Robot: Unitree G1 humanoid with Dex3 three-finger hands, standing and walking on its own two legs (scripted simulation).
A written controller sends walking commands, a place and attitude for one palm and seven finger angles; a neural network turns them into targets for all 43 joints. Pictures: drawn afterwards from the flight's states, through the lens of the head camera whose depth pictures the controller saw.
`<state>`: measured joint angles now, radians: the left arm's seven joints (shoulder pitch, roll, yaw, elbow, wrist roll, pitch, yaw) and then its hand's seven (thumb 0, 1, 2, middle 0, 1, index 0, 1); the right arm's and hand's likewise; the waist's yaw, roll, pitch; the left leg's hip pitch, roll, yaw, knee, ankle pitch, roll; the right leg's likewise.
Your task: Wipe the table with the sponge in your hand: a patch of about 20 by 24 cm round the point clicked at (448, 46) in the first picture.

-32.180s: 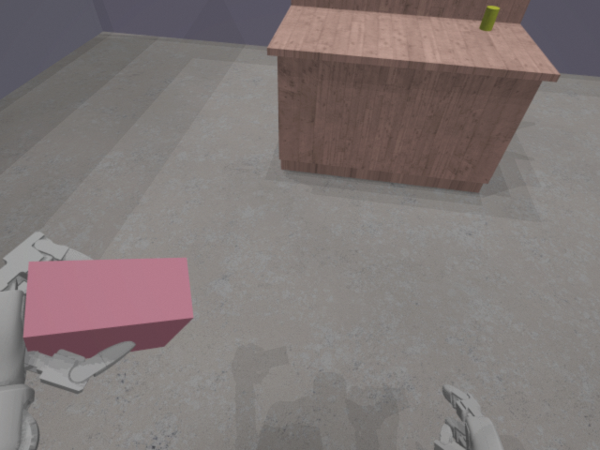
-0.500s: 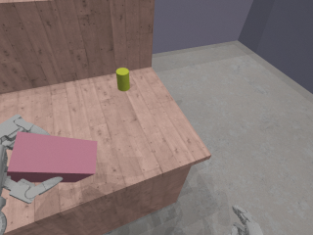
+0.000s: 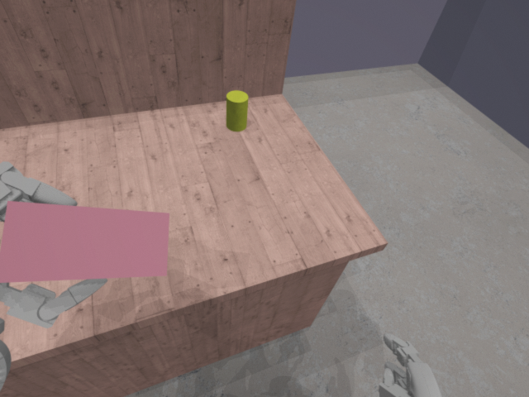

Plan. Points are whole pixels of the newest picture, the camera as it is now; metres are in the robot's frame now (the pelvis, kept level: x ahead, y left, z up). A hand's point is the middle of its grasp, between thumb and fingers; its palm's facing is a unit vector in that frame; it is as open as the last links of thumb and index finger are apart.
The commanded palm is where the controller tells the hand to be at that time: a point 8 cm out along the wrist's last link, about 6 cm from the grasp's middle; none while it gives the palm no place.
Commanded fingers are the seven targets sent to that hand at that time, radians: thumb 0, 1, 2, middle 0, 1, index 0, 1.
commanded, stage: come to a stop and stand still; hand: left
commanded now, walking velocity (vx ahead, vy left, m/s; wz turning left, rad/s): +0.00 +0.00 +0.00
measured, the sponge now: (108, 246) +0.23 +0.21 +0.16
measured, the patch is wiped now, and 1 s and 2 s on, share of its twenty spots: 0.00 0.00 0.00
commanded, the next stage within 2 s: look again from close up in 0.52 s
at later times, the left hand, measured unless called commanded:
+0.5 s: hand out of the picture +0.18 +0.28 +0.19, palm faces +0.44 -0.81 -0.38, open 10.4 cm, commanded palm +0.13 +0.31 +0.21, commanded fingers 0.00 0.10 1.30 -1.20 -1.60 -1.20 -1.60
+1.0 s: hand (24, 267) +0.21 +0.29 +0.14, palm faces +0.29 -0.85 -0.44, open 10.4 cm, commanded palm +0.15 +0.32 +0.21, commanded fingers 0.00 0.10 1.30 -1.20 -1.60 -1.20 -1.60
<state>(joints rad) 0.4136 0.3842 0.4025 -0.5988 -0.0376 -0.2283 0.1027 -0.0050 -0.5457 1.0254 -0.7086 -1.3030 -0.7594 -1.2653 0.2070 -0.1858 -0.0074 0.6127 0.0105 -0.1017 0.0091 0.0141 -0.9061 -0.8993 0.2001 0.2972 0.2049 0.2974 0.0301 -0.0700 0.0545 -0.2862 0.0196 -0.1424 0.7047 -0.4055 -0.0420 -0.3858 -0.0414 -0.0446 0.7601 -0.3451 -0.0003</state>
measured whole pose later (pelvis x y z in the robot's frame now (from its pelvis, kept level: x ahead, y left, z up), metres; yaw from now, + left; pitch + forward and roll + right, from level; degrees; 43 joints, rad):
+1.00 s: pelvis +0.00 +0.04 +0.03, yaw +2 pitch +2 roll +0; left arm 0.49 0.43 0.31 -0.39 -0.04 -0.28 0.09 0.00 -0.54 1.03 -0.71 -1.30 -0.76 -1.27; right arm 0.25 -0.24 0.02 0.65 0.01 -0.20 0.02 0.01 -0.91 -0.90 0.20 0.30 0.20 0.30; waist 0.03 -0.06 0.06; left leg -0.27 -0.04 -0.07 0.50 -0.26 0.02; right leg -0.30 0.00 0.01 0.47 -0.20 0.01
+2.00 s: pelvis -0.02 -0.07 +0.03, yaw -4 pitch +0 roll +3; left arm 0.48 0.37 0.32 -0.49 -0.07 -0.15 0.09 0.00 -0.54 1.03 -0.71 -1.30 -0.76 -1.27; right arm 0.16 -0.19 0.05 0.57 0.01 -0.11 -0.02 0.02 -0.91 -0.90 0.20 0.30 0.20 0.30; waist -0.02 -0.06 0.02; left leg -0.29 0.04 0.07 0.58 -0.32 0.04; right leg -0.28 0.09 -0.13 0.42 -0.17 -0.13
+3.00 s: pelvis -0.06 -0.30 +0.02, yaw -2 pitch -2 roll +3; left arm 0.54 0.38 0.37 -0.52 -0.06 -0.16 0.09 0.00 -0.54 1.03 -0.71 -1.30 -0.76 -1.27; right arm 0.17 -0.22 -0.02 0.59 0.02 -0.11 0.00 0.02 -0.91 -0.90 0.20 0.30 0.20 0.30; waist 0.01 0.04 0.09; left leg -0.26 0.03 0.04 0.52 -0.33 0.16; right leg -0.40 0.16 -0.11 0.82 -0.26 0.14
